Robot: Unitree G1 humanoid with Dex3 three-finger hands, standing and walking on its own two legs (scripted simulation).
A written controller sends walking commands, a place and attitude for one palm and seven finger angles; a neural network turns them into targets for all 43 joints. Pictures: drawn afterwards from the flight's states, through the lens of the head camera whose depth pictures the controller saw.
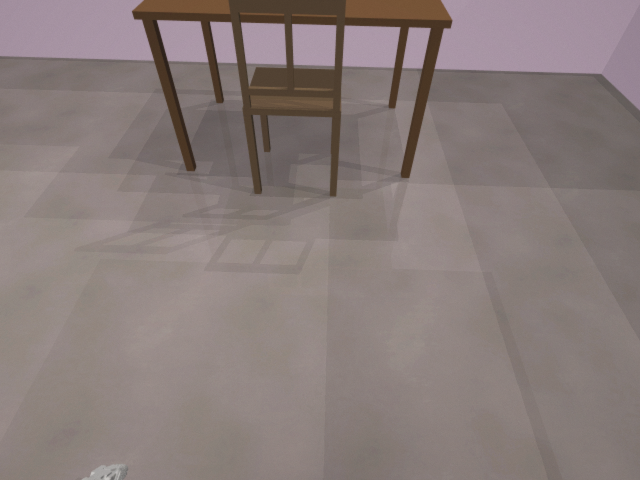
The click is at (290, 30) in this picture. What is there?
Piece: chair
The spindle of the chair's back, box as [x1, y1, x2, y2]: [284, 14, 293, 89]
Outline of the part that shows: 284,14 288,89 293,89 291,14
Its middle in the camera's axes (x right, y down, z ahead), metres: -0.12 -0.67 +1.41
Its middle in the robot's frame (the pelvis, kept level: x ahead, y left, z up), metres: +1.49 +0.19 -0.10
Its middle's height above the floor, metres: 0.67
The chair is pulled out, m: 0.00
